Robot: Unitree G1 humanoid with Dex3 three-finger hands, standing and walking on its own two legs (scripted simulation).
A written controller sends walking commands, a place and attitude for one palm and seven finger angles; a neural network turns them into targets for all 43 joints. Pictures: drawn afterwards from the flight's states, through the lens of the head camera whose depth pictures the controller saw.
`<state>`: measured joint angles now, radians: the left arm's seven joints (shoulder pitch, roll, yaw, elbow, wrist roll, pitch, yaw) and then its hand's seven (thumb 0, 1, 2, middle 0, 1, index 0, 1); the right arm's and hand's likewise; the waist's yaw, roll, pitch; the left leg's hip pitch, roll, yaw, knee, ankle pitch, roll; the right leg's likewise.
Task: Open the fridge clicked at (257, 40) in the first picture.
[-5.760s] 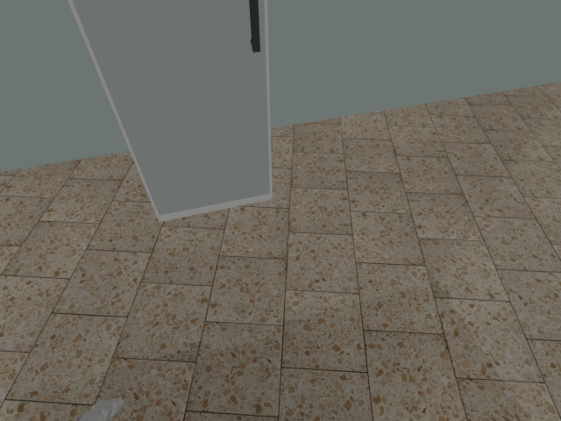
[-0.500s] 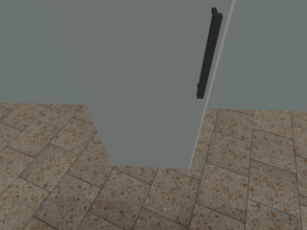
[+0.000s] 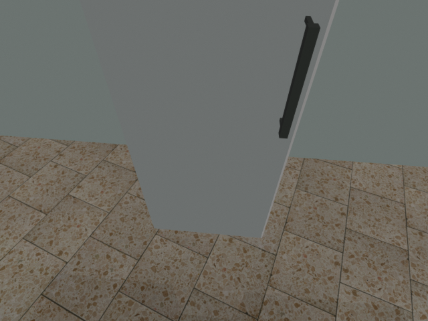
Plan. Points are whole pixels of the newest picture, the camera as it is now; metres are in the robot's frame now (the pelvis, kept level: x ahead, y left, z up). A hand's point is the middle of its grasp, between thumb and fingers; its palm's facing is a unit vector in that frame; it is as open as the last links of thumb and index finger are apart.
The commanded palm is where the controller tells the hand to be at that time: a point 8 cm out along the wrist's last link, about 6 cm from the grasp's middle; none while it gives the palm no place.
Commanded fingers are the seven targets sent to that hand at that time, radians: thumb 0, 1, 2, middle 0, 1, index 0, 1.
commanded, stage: look again from close up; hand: right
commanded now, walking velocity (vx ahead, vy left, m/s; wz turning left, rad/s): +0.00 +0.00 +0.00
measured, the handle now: (294, 84) +0.59 -0.13 +0.16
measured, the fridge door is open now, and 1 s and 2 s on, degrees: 0 0 0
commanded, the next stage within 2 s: none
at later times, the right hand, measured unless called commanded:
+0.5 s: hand out of the picture -0.05 -0.19 -0.17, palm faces +0.03 +0.97 -0.23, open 7.4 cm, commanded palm none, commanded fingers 0.00 -0.90 -0.90 0.20 0.30 0.20 0.30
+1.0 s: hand out of the picture -0.15 -0.18 -0.18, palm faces +0.12 +0.97 -0.19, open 7.4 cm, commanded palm none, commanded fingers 0.00 -0.90 -0.90 0.20 0.30 0.20 0.30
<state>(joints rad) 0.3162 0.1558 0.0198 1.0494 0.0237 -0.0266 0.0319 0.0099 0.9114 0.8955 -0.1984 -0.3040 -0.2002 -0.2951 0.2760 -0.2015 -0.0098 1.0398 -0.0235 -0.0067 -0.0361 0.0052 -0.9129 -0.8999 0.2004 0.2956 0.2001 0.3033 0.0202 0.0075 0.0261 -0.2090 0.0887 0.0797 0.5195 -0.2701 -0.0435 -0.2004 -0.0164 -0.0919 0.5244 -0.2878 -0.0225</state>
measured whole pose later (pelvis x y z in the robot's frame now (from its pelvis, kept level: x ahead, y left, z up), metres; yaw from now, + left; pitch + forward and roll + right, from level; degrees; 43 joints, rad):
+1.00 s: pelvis -0.11 -0.01 -0.01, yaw -4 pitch -3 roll +1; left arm 0.26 0.16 0.05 1.03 0.02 0.07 0.01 0.01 0.91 0.90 -0.20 -0.30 -0.20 -0.29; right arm 0.40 -0.14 -0.03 1.03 -0.04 0.03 -0.03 0.00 -0.91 -0.90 0.20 0.30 0.20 0.30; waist -0.01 0.00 0.03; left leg -0.35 0.05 0.01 0.55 -0.25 -0.01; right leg -0.40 0.02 -0.04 0.65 -0.35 -0.02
